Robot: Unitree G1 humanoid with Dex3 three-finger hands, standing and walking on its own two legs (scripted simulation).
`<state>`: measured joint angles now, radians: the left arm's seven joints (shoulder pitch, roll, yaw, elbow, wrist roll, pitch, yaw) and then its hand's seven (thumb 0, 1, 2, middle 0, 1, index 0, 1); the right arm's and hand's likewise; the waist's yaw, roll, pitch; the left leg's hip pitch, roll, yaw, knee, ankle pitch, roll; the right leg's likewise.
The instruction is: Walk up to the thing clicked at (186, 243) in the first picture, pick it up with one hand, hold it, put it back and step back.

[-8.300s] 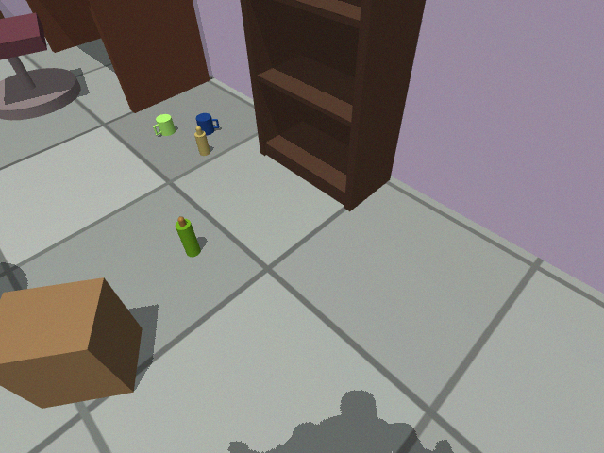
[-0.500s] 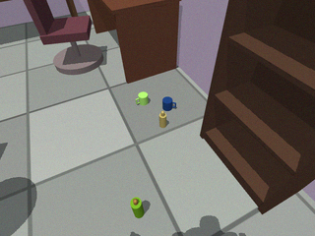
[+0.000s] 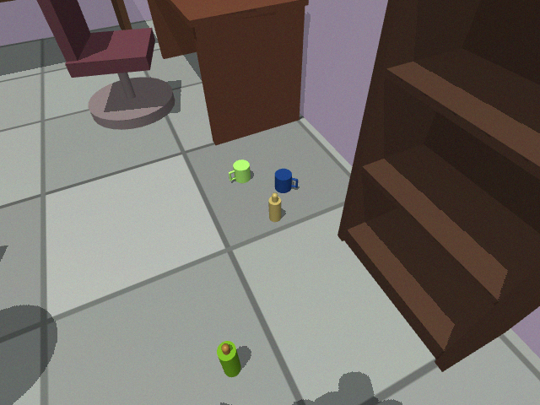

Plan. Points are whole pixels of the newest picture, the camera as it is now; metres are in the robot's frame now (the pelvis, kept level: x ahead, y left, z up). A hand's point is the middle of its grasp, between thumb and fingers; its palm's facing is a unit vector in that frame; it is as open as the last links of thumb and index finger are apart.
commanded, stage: stand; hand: left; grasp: from the side
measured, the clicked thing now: (228, 357) +0.41 +0.18 -0.68
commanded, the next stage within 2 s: go down in 1.14 s
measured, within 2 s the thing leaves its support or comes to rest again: neither
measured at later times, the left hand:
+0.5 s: hand out of the picture +0.07 +0.26 -0.16, palm faces +0.00 -0.94 -0.35, open 7.4 cm
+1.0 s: hand out of the picture +0.09 +0.26 -0.15, palm faces -0.01 -0.94 -0.35, open 7.4 cm
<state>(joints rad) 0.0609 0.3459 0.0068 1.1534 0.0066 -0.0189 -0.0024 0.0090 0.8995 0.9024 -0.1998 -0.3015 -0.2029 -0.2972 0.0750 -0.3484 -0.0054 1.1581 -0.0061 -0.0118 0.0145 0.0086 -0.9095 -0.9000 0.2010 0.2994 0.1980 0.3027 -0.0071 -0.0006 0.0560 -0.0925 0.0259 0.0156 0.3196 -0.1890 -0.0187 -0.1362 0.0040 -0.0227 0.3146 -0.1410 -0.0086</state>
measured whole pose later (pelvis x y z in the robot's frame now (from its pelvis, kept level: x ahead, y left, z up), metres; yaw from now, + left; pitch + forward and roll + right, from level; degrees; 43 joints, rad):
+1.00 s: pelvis +0.01 +0.00 +0.00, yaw +1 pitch -2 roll +0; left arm 0.09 0.35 0.00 1.15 0.01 -0.01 0.00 0.01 0.90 0.90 -0.20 -0.30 -0.20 -0.30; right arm 0.10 -0.35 0.01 1.15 -0.01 -0.02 0.01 0.01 -0.91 -0.90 0.20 0.30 0.20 0.30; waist 0.00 0.01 0.04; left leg -0.09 0.02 0.00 0.31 -0.19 -0.02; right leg -0.13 0.00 -0.03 0.31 -0.15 -0.01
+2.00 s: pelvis +0.01 +0.02 -0.07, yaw +1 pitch +14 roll -2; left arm 0.26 0.32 0.19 0.44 0.03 0.23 -0.05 0.00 -0.48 0.05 -0.08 -0.07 -0.07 -0.07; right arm 0.21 -0.24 -0.01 0.58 0.02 -0.14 -0.05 0.01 -0.88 -0.89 0.20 0.30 0.20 0.30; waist -0.03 0.00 -0.11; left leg -0.76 0.02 -0.02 1.04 -0.52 0.01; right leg -0.77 -0.01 -0.04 0.97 -0.45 0.01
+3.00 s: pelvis -0.07 +0.01 -0.28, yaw +0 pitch +32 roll -3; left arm -0.37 0.64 0.59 0.93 -0.13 -0.32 -0.49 -0.01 -0.56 0.07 -0.07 -0.08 -0.06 -0.08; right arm 0.15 -0.31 0.04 0.65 -0.01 -0.19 -0.02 0.01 -0.90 -0.90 0.20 0.30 0.20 0.30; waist -0.06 -0.02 -0.16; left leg -1.75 0.00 -0.05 1.87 -0.69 -0.01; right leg -1.77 -0.04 -0.06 1.81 -0.61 -0.01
